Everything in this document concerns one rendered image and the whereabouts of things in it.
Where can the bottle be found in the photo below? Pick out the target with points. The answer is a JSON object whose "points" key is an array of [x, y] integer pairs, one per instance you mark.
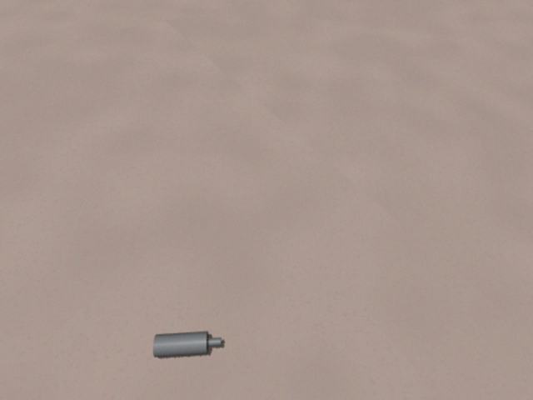
{"points": [[185, 343]]}

